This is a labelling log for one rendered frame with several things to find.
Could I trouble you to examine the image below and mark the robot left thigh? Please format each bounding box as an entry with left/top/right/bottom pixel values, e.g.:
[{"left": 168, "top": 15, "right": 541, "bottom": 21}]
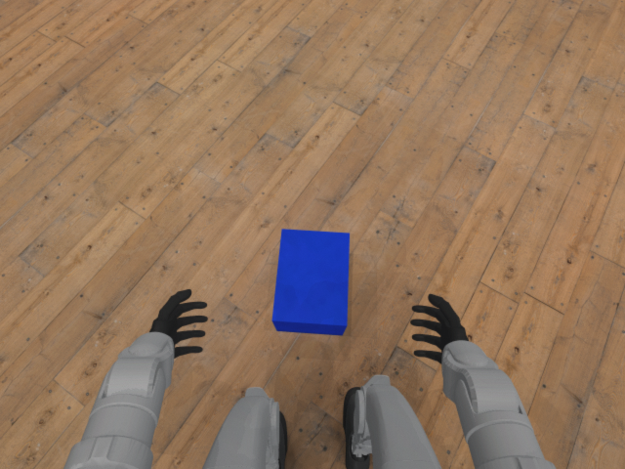
[{"left": 202, "top": 396, "right": 279, "bottom": 469}]

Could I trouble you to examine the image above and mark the robot right hand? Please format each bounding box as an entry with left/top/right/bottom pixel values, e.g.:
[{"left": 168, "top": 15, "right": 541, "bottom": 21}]
[{"left": 410, "top": 294, "right": 469, "bottom": 363}]

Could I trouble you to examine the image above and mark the robot right forearm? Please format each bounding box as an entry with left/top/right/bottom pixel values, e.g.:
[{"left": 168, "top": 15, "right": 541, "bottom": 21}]
[{"left": 441, "top": 340, "right": 556, "bottom": 469}]

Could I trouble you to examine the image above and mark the left robot shin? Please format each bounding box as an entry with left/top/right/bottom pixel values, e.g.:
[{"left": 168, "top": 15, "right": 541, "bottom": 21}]
[{"left": 245, "top": 387, "right": 279, "bottom": 469}]

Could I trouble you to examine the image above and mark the robot left hand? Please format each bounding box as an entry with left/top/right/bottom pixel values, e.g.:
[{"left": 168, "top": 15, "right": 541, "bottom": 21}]
[{"left": 150, "top": 289, "right": 208, "bottom": 359}]

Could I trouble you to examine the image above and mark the robot left forearm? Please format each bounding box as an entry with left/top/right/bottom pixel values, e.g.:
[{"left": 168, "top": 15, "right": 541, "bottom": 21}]
[{"left": 63, "top": 332, "right": 175, "bottom": 469}]

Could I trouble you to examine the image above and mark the carton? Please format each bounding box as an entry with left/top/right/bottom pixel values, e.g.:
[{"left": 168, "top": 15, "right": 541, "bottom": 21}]
[{"left": 272, "top": 229, "right": 350, "bottom": 335}]

